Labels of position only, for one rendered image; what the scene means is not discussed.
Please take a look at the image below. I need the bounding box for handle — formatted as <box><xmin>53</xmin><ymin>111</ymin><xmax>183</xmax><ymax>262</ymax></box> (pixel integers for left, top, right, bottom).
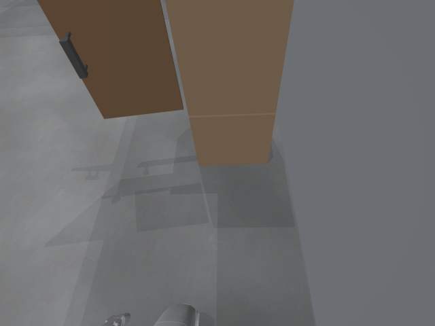
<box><xmin>59</xmin><ymin>31</ymin><xmax>88</xmax><ymax>79</ymax></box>

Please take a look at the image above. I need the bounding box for cupboard door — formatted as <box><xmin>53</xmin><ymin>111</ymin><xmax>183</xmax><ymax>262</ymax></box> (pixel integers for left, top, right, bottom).
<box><xmin>37</xmin><ymin>0</ymin><xmax>184</xmax><ymax>119</ymax></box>

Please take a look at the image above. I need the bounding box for left robot thigh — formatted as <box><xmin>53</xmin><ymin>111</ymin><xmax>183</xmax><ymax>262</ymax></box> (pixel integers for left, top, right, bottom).
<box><xmin>154</xmin><ymin>304</ymin><xmax>201</xmax><ymax>326</ymax></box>

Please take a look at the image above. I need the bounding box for left robot hand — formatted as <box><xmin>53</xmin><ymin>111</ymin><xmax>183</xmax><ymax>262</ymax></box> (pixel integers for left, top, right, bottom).
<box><xmin>100</xmin><ymin>312</ymin><xmax>131</xmax><ymax>326</ymax></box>

